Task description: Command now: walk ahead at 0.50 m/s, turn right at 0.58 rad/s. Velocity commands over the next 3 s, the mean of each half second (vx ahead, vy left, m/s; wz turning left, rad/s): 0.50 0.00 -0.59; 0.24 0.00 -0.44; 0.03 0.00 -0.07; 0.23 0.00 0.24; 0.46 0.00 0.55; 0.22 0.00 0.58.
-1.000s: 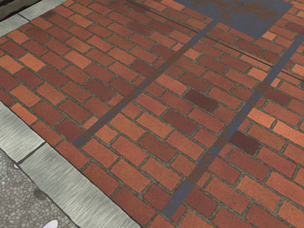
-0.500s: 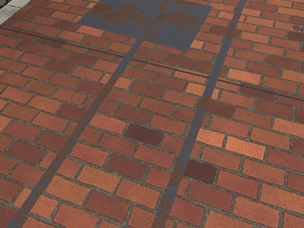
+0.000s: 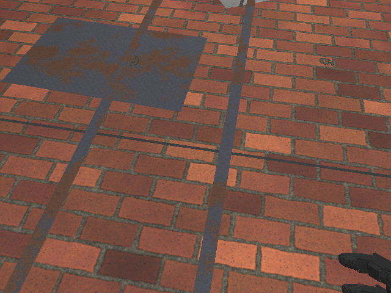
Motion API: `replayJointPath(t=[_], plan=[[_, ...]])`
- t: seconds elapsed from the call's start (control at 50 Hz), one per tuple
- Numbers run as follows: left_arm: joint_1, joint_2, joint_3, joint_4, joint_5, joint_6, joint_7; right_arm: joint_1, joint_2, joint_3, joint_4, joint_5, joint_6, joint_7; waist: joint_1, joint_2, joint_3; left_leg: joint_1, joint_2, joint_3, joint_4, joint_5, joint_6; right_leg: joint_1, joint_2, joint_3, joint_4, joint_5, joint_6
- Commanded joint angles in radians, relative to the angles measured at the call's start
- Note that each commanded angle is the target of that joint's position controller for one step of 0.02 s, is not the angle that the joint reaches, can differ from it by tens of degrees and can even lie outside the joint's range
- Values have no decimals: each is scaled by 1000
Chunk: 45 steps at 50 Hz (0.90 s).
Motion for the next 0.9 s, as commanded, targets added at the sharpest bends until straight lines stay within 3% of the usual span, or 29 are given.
replayJointPath(t=[0.02,0.04,0.06,0.08,0.1,0.12,0.16,0.18,0.24,0.34,0.42,0.46,0.48,0.5,0.52,0.54,0.56,0.58,0.6,0.62,0.64,0.72,0.78,0.84,0.9], plan=[[170,-59,-31,-99,-11,-19,-19,425,-284,-89,60,-16,3,10,-103,416,-374,922,409,-649,-102,-236,284,-606,45,-33,707,-83,5],[131,55,-16,-80,-24,-19,-22,416,-195,-72,35,-4,3,13,-136,305,-363,912,408,-786,-186,-552,267,-722,-33,14,835,-59,6],[-10,120,4,-108,-21,-11,-19,345,-140,-56,20,-5,9,6,-165,185,-210,780,367,-620,-206,-590,220,-780,-71,-25,859,44,9],[-92,127,8,-134,-8,-4,-13,269,-128,-48,15,-15,20,2,-148,89,-115,622,328,-472,-213,-440,193,-750,-117,-62,817,126,12],[-125,118,12,-149,5,-2,-14,219,-114,-45,24,-21,26,2,-120,77,-53,488,291,-371,-231,-316,188,-710,-151,-66,754,172,11],[-106,100,15,-152,1,5,-19,193,-99,-40,29,-25,24,0,-85,102,-31,405,263,-293,-255,-248,179,-648,-181,-62,710,189,11],[-80,59,10,-154,-8,21,-21,177,-87,-41,45,-8,17,2,-60,114,-17,349,250,-192,-311,-183,185,-607,-196,-86,638,190,14],[-94,46,7,-164,-5,26,-21,178,-101,-47,54,-2,12,2,-57,106,-5,347,260,-155,-333,-145,197,-623,-204,-90,589,207,19],[-152,32,2,-194,13,28,-22,206,-139,-65,81,-2,8,-7,-65,56,-11,398,295,-68,-365,-37,222,-663,-221,-91,458,315,33],[-273,17,-3,-223,7,16,-47,221,-160,-75,109,8,26,-17,-102,58,23,448,250,132,-364,6,165,-604,-192,-158,205,525,34],[-345,24,-1,-256,4,19,-71,259,-192,-89,137,25,44,-10,-117,67,70,531,285,182,-320,18,137,-575,-173,-210,102,436,-4],[-311,51,14,-260,8,20,-77,249,-222,-98,142,36,54,-9,-83,83,54,568,293,215,-209,281,121,-497,-127,-262,76,329,-44],[-224,74,31,-240,8,20,-76,232,-233,-101,141,42,62,-9,-25,81,6,563,272,252,-70,458,103,-371,-80,-301,31,324,-71],[-52,129,63,-186,4,21,-68,240,-209,-90,141,40,66,-11,53,52,-82,483,227,291,153,526,73,-123,-20,-320,-13,371,-108],[111,231,97,-155,-2,27,-47,249,-153,-66,117,1,63,-12,107,-104,-172,198,179,303,508,151,14,180,-190,-33,-30,387,-185],[69,327,98,-177,-3,9,-51,304,-42,-26,51,-17,30,-2,-6,-317,-284,-188,-27,126,804,-587,-32,420,-404,569,-207,128,-378],[84,237,71,-195,8,-4,-55,181,-137,-42,42,28,-5,8,70,-184,-291,-300,-4,-22,886,-551,-13,421,-425,597,-289,188,-355],[30,185,53,-193,14,-17,-54,128,-163,-47,26,44,-19,11,55,-158,-176,-341,34,-11,853,-457,8,332,-398,430,-260,409,-316],[-40,154,43,-205,10,-20,-51,131,-155,-45,42,19,-23,2,11,-69,-126,-269,76,-17,778,-384,10,192,-353,296,-230,613,-278],[-107,126,34,-219,9,-17,-47,130,-166,-53,50,-8,-17,-7,-26,-43,-88,-190,101,-13,705,-348,-1,61,-319,196,-225,772,-252],[-139,111,27,-234,19,-14,-41,139,-170,-58,49,-12,-2,-8,-57,-47,-83,-119,111,-17,677,-331,-7,-25,-300,150,-234,870,-243],[-135,149,38,-226,17,-6,-14,131,-102,-41,34,-14,39,-10,-84,-39,-79,-64,56,21,464,-221,-46,-134,-244,37,-230,1080,-228],[-117,132,32,-209,4,17,6,56,-68,-21,25,-11,39,5,-46,-85,-99,30,13,42,220,9,-45,-161,-186,-33,-206,1013,-165],[-71,120,24,-182,12,26,11,1,-86,-22,13,-3,37,23,-11,-101,-97,83,-7,30,99,99,-32,-127,-206,8,-185,903,-142],[-76,104,14,-167,18,24,8,11,-124,-35,11,-14,31,28,-24,-106,-75,94,0,9,19,28,13,-56,-245,78,-103,869,-134]])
